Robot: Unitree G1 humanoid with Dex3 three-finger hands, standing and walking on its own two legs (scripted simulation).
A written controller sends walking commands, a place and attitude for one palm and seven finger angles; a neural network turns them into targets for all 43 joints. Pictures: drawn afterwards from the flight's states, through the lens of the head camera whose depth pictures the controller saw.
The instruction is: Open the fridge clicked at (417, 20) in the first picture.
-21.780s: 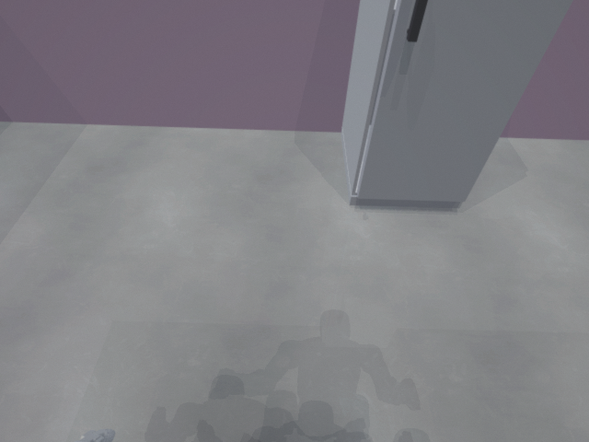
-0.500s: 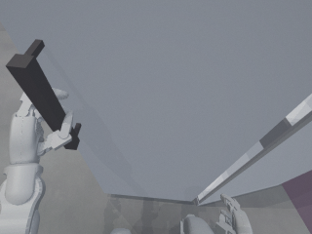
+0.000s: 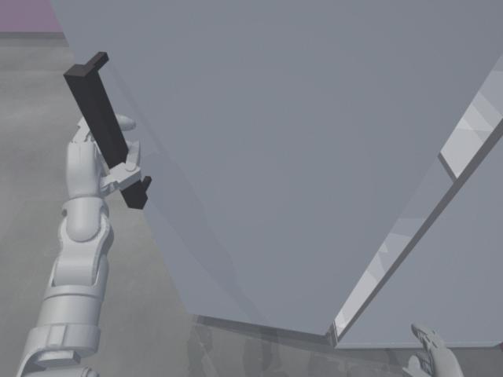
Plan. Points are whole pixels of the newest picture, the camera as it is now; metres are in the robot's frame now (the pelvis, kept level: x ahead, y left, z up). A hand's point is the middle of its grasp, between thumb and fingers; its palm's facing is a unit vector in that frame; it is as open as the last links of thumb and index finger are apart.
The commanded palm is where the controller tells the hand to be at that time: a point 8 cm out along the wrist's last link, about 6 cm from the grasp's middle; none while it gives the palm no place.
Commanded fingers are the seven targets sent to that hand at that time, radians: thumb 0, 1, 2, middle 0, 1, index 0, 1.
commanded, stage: stop walking and hold the door back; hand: left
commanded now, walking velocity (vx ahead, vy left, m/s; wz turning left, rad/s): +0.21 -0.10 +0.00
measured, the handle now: (121, 140) +0.40 +0.23 +0.18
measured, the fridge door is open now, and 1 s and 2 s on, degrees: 81 70 70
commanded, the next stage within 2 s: loosen the grip on the handle in 0.42 s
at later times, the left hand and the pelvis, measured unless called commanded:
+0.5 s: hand (140, 145) +0.41 +0.21 +0.16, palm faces +0.29 -0.93 -0.22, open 5.8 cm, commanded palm +0.37 +0.26 +0.15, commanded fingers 0.00 0.90 0.90 -0.45 -1.40 -0.45 -1.40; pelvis -0.03 +0.00 +0.00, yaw +1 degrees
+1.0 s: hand (142, 145) +0.44 +0.23 +0.13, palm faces +0.32 -0.92 -0.23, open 13.4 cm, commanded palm +0.39 +0.27 +0.14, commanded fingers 0.00 -0.55 0.20 -0.25 -1.15 -0.25 -1.15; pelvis +0.01 +0.03 +0.00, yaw -1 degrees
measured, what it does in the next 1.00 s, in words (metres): steps on the spot: right foot, then left foot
